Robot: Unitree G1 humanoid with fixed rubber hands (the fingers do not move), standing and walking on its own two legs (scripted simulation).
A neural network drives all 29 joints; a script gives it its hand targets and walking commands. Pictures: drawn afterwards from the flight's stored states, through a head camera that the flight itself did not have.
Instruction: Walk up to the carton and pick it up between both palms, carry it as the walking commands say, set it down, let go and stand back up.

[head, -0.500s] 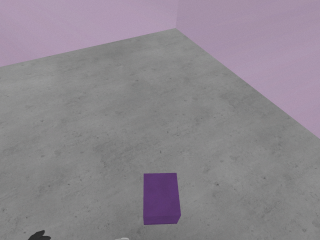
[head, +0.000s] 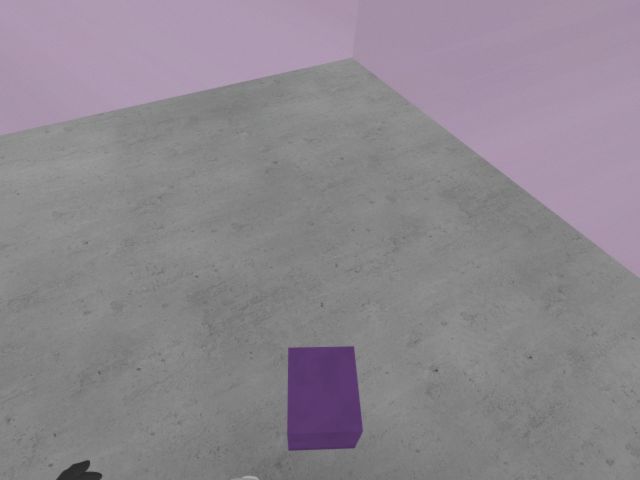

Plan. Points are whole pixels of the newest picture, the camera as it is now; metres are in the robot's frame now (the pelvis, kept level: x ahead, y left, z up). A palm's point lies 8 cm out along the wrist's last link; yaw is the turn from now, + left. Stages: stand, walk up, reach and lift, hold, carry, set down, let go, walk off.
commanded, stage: walk up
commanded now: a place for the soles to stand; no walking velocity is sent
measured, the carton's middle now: (321, 398) +0.44 -0.03 -0.65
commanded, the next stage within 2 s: none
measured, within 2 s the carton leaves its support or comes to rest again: neither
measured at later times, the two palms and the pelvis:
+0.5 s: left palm out of the picture +0.09 +0.32 -0.09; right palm out of the picture +0.05 -0.33 -0.08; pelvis -0.01 +0.00 +0.00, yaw +0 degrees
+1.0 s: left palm out of the picture +0.08 +0.32 -0.10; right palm out of the picture +0.05 -0.33 -0.08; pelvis -0.02 +0.00 +0.00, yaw +0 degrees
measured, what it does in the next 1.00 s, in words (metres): stands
